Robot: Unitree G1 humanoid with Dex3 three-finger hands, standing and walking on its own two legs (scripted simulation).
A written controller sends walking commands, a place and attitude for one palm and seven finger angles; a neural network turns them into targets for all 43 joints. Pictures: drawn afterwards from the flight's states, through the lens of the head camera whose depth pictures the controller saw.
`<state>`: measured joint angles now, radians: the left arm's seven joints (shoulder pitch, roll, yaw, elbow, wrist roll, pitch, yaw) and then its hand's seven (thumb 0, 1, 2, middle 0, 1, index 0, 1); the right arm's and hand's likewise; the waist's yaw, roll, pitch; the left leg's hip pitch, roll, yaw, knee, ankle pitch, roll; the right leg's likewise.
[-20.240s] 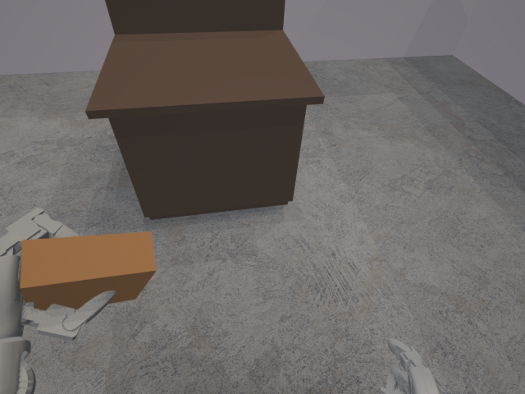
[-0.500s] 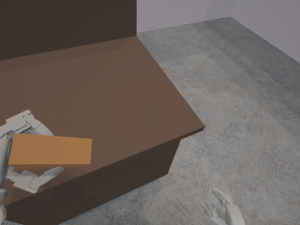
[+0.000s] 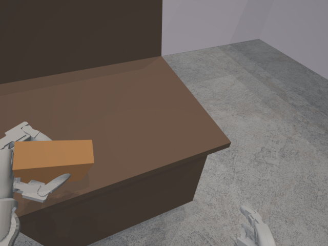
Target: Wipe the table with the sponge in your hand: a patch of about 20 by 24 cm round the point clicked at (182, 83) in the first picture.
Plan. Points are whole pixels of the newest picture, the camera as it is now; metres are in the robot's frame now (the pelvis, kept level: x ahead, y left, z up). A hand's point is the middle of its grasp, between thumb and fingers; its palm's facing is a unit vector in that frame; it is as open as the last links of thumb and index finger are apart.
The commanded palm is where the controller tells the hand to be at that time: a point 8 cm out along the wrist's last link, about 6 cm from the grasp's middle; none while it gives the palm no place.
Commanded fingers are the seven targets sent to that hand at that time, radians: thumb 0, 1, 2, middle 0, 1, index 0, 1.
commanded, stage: come to a stop and stand still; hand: left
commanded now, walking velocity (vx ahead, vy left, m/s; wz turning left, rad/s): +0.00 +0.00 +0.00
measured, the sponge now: (65, 163) +0.23 +0.23 +0.13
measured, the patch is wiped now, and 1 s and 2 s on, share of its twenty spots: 0.00 0.00 0.00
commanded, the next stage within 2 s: look again from close up in 0.62 s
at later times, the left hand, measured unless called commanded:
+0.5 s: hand (64, 153) +0.24 +0.23 +0.15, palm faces +0.37 -0.85 -0.37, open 9.2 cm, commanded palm +0.19 +0.26 +0.18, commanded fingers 0.00 0.10 1.30 -1.20 -1.60 -1.20 -1.60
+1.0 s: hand (63, 152) +0.24 +0.23 +0.15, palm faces +0.38 -0.85 -0.37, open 9.2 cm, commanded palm +0.19 +0.26 +0.18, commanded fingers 0.00 0.10 1.30 -1.20 -1.60 -1.20 -1.60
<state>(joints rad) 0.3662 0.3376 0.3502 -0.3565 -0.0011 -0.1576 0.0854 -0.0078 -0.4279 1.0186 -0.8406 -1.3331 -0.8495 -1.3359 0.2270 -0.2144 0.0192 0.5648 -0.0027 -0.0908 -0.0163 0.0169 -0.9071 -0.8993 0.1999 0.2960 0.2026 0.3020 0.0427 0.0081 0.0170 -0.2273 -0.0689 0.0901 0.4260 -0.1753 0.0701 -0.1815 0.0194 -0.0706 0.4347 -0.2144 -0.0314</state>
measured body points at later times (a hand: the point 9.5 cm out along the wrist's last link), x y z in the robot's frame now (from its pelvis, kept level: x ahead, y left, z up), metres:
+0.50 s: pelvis +0.03 -0.02 +0.00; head +0.03 -0.01 +0.45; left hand +0.22 +0.27 +0.17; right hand +0.20 -0.25 -0.07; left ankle +0.05 +0.04 -0.74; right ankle +0.02 -0.10 -0.74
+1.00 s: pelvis +0.03 -0.02 +0.00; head +0.03 -0.01 +0.45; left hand +0.22 +0.27 +0.17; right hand +0.21 -0.24 -0.07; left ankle +0.05 +0.04 -0.74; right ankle +0.02 -0.10 -0.74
